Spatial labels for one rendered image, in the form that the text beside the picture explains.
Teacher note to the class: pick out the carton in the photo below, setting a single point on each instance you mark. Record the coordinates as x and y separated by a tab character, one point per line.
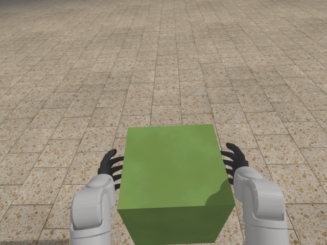
174	186

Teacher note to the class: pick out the left robot hand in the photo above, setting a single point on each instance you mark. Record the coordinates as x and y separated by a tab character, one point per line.
107	163

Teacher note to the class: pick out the right robot forearm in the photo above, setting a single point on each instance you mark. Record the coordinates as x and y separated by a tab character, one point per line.
264	211

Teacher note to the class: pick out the left robot forearm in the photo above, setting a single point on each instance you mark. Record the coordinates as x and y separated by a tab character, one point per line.
90	213

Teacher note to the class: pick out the right robot hand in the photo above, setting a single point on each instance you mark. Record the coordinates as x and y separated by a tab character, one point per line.
238	160

